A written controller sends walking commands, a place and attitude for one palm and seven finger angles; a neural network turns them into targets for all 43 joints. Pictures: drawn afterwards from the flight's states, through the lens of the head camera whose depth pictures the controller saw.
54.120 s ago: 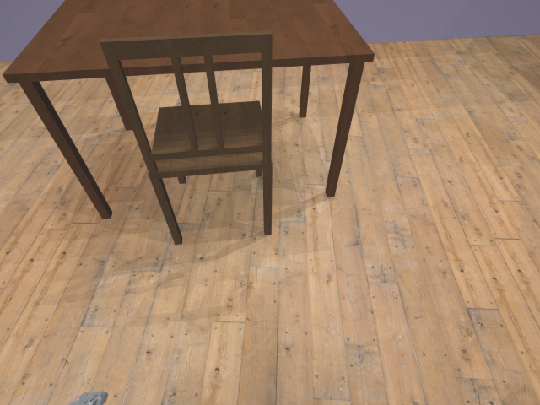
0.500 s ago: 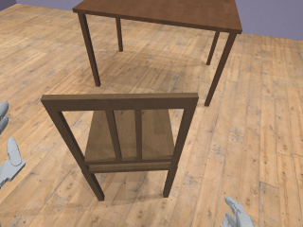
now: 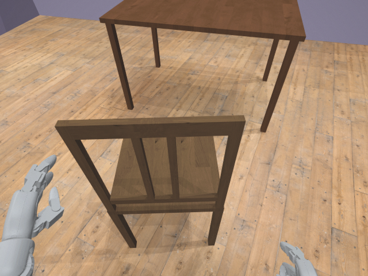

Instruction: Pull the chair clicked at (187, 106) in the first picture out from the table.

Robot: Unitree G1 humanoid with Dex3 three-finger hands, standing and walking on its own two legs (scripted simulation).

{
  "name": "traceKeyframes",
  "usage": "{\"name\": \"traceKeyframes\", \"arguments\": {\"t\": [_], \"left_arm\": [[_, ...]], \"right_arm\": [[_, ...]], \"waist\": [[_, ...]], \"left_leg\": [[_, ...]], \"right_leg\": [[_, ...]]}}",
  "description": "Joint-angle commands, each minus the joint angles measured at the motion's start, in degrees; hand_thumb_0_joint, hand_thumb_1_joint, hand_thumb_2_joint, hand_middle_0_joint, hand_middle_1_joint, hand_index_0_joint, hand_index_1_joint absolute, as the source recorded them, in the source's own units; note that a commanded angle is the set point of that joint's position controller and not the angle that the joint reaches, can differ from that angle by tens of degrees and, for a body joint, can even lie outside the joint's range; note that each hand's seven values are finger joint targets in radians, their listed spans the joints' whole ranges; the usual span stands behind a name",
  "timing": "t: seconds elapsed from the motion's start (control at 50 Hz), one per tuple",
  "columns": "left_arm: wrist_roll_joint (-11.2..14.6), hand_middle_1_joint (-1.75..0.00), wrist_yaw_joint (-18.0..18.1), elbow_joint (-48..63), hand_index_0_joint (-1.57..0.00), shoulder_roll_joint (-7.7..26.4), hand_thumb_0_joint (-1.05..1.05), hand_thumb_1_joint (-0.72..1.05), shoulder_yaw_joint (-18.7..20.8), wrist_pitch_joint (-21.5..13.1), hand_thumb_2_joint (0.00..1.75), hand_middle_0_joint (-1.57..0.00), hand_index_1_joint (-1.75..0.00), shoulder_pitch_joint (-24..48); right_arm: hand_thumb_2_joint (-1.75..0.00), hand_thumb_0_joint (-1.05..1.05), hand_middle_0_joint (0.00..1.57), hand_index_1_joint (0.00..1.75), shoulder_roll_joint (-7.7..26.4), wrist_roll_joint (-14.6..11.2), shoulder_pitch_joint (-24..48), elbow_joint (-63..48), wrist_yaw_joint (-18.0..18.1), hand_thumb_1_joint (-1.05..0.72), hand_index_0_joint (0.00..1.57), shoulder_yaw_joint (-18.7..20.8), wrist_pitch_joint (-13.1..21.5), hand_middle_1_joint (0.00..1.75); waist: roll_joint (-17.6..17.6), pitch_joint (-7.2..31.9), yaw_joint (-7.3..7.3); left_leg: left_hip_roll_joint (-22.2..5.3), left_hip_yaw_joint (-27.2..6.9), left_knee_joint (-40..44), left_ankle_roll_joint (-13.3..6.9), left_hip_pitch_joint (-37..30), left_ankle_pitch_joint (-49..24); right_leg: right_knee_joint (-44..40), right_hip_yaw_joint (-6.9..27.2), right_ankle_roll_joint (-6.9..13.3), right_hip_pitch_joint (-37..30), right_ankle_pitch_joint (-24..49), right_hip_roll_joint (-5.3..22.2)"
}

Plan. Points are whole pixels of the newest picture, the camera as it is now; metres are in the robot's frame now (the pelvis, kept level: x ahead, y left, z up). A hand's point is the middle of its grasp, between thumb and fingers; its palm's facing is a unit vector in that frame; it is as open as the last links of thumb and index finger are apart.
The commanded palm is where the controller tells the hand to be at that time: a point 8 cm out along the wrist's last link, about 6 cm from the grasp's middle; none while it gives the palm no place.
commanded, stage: let the arm hang, fingers relaxed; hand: left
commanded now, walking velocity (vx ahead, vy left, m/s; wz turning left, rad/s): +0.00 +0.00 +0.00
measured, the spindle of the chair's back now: (145, 171) +0.42 +0.15 -0.08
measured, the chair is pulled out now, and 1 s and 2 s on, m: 0.78 0.78 0.78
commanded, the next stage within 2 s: look to check the result in 1.02 s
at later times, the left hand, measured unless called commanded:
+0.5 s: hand out of the picture -0.05 +0.18 -0.17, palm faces +0.03 -0.97 -0.23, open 7.2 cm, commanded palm none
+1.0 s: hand out of the picture -0.02 +0.14 -0.17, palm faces +0.06 -0.98 -0.17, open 7.3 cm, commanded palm none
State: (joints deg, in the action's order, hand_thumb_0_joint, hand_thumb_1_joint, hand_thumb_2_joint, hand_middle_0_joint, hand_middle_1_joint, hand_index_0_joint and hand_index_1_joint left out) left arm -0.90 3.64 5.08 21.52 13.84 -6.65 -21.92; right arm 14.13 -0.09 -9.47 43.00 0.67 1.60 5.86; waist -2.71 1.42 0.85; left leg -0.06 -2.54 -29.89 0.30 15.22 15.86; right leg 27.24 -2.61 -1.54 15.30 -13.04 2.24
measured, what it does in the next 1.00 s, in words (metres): stands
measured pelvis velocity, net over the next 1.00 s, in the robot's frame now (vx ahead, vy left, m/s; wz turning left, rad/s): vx -0.01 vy -0.02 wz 0.00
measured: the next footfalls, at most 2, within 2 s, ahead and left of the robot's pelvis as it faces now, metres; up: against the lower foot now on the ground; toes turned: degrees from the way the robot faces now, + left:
none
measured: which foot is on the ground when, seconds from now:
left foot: down 0.00-1.00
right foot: down 0.00-1.00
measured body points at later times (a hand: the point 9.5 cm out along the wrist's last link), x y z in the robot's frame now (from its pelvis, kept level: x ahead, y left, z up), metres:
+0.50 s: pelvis -0.01 -0.01 +0.00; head +0.00 -0.01 +0.45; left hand -0.05 +0.24 -0.15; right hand -0.05 -0.24 -0.15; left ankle +0.00 +0.12 -0.74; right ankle +0.01 -0.14 -0.74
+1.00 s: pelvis -0.01 -0.02 +0.00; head +0.00 -0.03 +0.45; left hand -0.02 +0.19 -0.16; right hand -0.03 -0.22 -0.16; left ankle +0.00 +0.12 -0.74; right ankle +0.01 -0.14 -0.74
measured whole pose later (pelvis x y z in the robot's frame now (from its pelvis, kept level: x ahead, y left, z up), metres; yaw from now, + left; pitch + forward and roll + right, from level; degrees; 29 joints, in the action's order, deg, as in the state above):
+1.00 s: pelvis -0.01 -0.02 +0.00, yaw +0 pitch -1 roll +0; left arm -0.6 1.7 -61.2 6.5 0.2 0.8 -18.8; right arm 6.0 0.6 -20.2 61.9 1.9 -0.3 0.6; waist -0.7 -1.4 0.4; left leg -1.0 -3.1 -27.8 1.8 13.0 14.3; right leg 28.1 -3.1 0.4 14.4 -13.1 1.3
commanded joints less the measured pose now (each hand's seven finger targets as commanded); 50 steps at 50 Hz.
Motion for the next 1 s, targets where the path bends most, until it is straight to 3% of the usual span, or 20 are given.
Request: {"name": "traceKeyframes", "arguments": {"t": [0.0,0.04,0.08,0.16,0.18,0.2,0.22,0.24,0.3,0.36,0.44,0.56,0.64,0.68,0.72,0.78,0.84,0.88,0.94,0.98], "left_arm": [[-1.0,-0.30,-3.4,-24.4,-0.20,-3.8,0.00,0.90,-10.2,6.8,0.90,-0.20,-0.30,3.2],[-0.9,-0.30,-3.1,-31.2,-0.20,-3.1,0.00,0.90,-10.5,7.1,0.90,-0.20,-0.30,4.9],[-0.7,-0.30,-2.8,-38.2,-0.20,-2.2,0.00,0.90,-11.2,7.6,0.90,-0.20,-0.30,5.3],[-0.2,-0.30,-2.6,-49.5,-0.20,-1.9,0.00,0.90,-12.3,7.4,0.90,-0.20,-0.30,3.9],[-0.1,-0.30,-2.6,-51.7,-0.20,-2.4,0.00,0.90,-12.3,7.2,0.90,-0.20,-0.30,3.4],[-0.3,-0.30,-2.3,-52.2,-0.20,-4.8,0.00,0.90,-11.2,7.2,0.90,-0.20,-0.30,2.3],[-0.2,-0.30,-2.3,-53.5,-0.20,-4.6,0.00,0.90,-11.5,7.3,0.90,-0.20,-0.30,2.2],[-0.1,-0.30,-2.3,-54.7,-0.20,-4.6,0.00,0.90,-11.8,7.2,0.90,-0.20,-0.30,1.9],[0.2,-0.30,-2.5,-57.7,-0.20,-4.8,0.00,0.90,-12.4,7.2,0.90,-0.20,-0.30,2.6],[0.4,-0.30,-2.6,-60.2,-0.20,-4.9,0.00,0.90,-12.8,7.2,0.90,-0.20,-0.30,1.8],[0.5,-0.30,-2.5,-62.7,-0.20,-5.1,0.00,0.90,-13.0,7.2,0.90,-0.20,-0.30,0.7],[0.5,-0.30,-2.2,-64.8,-0.20,-6.3,0.00,0.90,-13.3,7.3,0.90,-0.20,-0.30,-0.9],[0.5,-0.30,-1.9,-65.2,-0.20,-7.6,0.00,0.90,-13.2,7.1,0.90,-0.20,-0.30,-1.4],[0.4,-0.30,-1.8,-65.4,-0.20,-7.9,0.00,0.90,-13.2,7.0,0.90,-0.20,-0.30,-1.9],[0.5,-0.30,-1.8,-65.2,-0.20,-8.3,0.00,0.90,-13.0,6.9,0.90,-0.20,-0.30,-1.6],[0.4,-0.30,-1.6,-65.1,-0.20,-8.8,0.00,0.90,-13.0,7.0,0.90,-0.20,-0.30,-1.5],[0.4,-0.30,-1.6,-65.1,-0.20,-9.1,0.00,0.90,-12.8,6.9,0.90,-0.20,-0.30,-1.4],[0.4,-0.30,-1.6,-65.1,-0.20,-9.2,0.00,0.90,-12.9,6.9,0.90,-0.20,-0.30,-1.4],[0.4,-0.30,-1.7,-64.7,-0.20,-9.2,0.00,0.90,-12.7,6.7,0.90,-0.20,-0.30,-1.1],[0.4,-0.30,-1.7,-64.6,-0.20,-9.1,0.00,0.90,-12.7,6.8,0.90,-0.20,-0.30,-0.9]], "right_arm": [[-0.90,0.00,0.20,0.30,5.2,1.6,-2.6,-1.0,-0.7,-0.90,0.20,0.7,-2.3,0.30],[-0.90,0.00,0.20,0.30,5.9,1.6,-2.9,-0.1,-0.5,-0.90,0.20,0.3,-3.5,0.30],[-0.90,0.00,0.20,0.30,5.9,1.5,-2.3,1.8,-0.3,-0.90,0.20,-0.3,-4.1,0.30],[-0.90,0.00,0.20,0.30,4.3,1.0,-4.2,6.4,0.1,-0.90,0.20,-1.0,-4.7,0.30],[-0.90,0.00,0.20,0.30,3.5,0.9,-5.4,7.5,0.3,-0.90,0.20,-1.1,-4.6,0.30],[-0.90,0.00,0.20,0.30,2.1,1.4,-6.7,8.2,0.5,-0.90,0.20,-0.7,-4.7,0.30],[-0.90,0.00,0.20,0.30,1.3,1.4,-7.6,8.8,0.6,-0.90,0.20,-0.6,-4.8,0.30],[-0.90,0.00,0.20,0.30,0.9,1.3,-8.4,9.6,0.6,-0.90,0.20,-0.6,-4.9,0.30],[-0.90,0.00,0.20,0.30,1.2,1.1,-11.3,11.5,0.9,-0.90,0.20,-0.6,-5.0,0.30],[-0.90,0.00,0.20,0.30,0.8,0.9,-13.3,13.4,1.0,-0.90,0.20,-0.7,-5.0,0.30],[-0.90,0.00,0.20,0.30,0.3,0.9,-16.4,15.3,1.1,-0.90,0.20,-0.7,-5.0,0.30],[-0.90,0.00,0.20,0.30,-0.8,0.9,-17.3,17.3,1.2,-0.90,0.20,-0.8,-5.0,0.30],[-0.90,0.00,0.20,0.30,-1.9,0.8,-17.9,17.7,1.4,-0.90,0.20,-1.0,-4.6,0.30],[-0.90,0.00,0.20,0.30,-2.4,0.8,-17.6,17.8,1.4,-0.90,0.20,-1.0,-4.6,0.30],[-0.90,0.00,0.20,0.30,-3.0,0.8,-17.9,18.0,1.5,-0.90,0.20,-1.1,-4.5,0.30],[-0.90,0.00,0.20,0.30,-3.5,0.8,-17.2,18.1,1.6,-0.90,0.20,-1.0,-4.6,0.30],[-0.90,0.00,0.20,0.30,-3.9,0.8,-17.1,18.0,1.7,-0.90,0.20,-1.0,-4.6,0.30],[-0.90,0.00,0.20,0.30,-3.8,0.8,-16.6,18.0,1.7,-0.90,0.20,-0.9,-4.7,0.30],[-0.90,0.00,0.20,0.30,-3.8,0.8,-17.1,18.1,1.7,-0.90,0.20,-0.9,-4.6,0.30],[-0.90,0.00,0.20,0.30,-3.8,0.8,-16.7,18.1,1.7,-0.90,0.20,-0.9,-4.6,0.30]], "waist": [[11.6,2.0,-1.26],[12.8,3.0,-0.79],[6.0,0.7,-0.15],[-1.8,-2.3,0.14],[-2.9,-1.6,-0.17],[-6.4,-0.8,-0.14],[-8.3,-1.0,-0.21],[-7.8,-0.9,-0.13],[-1.6,-3.0,-0.53],[0.5,-5.5,-0.30],[3.1,-4.9,-0.75],[2.1,-8.1,-0.35],[3.8,-6.7,-0.31],[2.2,-7.1,-0.21],[4.1,-6.4,-0.43],[1.4,-8.5,-0.35],[2.3,-7.2,-0.43],[2.2,-8.8,-0.37],[3.2,-5.7,-0.64],[1.8,-7.2,-0.50]], "left_leg": [[-4.3,-5.5,1.6,-3.0,1.2,-16.2],[-4.1,-5.8,2.6,-3.0,-0.4,-18.2],[-3.7,-5.3,4.5,-2.9,-0.4,-17.0],[-3.2,-4.6,6.4,-2.7,0.4,-8.0],[-3.2,-4.3,6.4,-2.5,0.3,-7.0],[-3.3,-4.3,6.6,-2.6,0.2,-4.8],[-3.3,-4.4,7.3,-2.6,0.9,-2.8],[-3.4,-4.6,7.5,-2.7,1.0,-2.3],[-3.9,-5.2,7.8,-2.8,1.4,-1.9],[-4.0,-5.0,8.4,-3.1,2.4,-1.2],[-3.5,-4.3,8.0,-3.0,1.0,0.3],[-3.6,-4.4,9.3,-3.4,2.9,2.7],[-3.7,-4.5,9.1,-3.3,2.5,1.1],[-3.5,-3.9,8.7,-3.3,2.4,-0.7],[-3.3,-3.5,7.8,-3.0,1.7,-2.6],[-3.5,-3.7,8.4,-3.1,2.3,-1.6],[-3.3,-3.3,7.9,-2.9,1.5,-2.4],[-3.4,-3.2,7.8,-3.0,1.7,-1.9],[-3.2,-2.9,7.1,-2.8,-0.2,-3.7],[-3.5,-3.1,7.5,-2.8,0.8,-4.0]], "right_leg": [[0.5,4.0,3.8,-1.5,7.9,3.6],[0.4,4.3,4.0,-3.5,9.0,3.5],[-0.3,4.7,4.0,-3.9,7.4,3.0],[-3.6,5.5,4.3,-4.0,2.6,2.7],[-3.8,5.7,4.2,-4.5,2.4,3.0],[-4.2,5.1,4.5,-4.7,1.5,2.9],[-4.3,4.6,4.5,-4.8,0.6,2.7],[-4.6,4.7,4.6,-5.0,0.8,2.6],[-5.7,4.5,4.9,-4.0,-0.1,2.9],[-6.5,4.2,5.0,-3.0,-1.5,2.9],[-7.0,4.9,5.1,-1.5,-4.8,3.4],[-6.9,4.7,5.1,0.3,-5.9,2.7],[-5.8,4.6,5.0,-0.5,-3.9,2.9],[-5.9,4.6,5.0,-0.5,-2.6,3.0],[-5.7,4.7,5.0,-0.8,-1.7,3.2],[-5.9,4.7,5.1,0.4,-2.3,2.9],[-5.8,4.9,5.0,-0.2,-1.6,3.0],[-6.4,5.0,5.1,0.7,-2.2,3.0],[-6.2,5.0,5.2,-0.4,-1.1,3.3],[-6.2,4.7,5.2,-0.3,-0.6,3.1]]}}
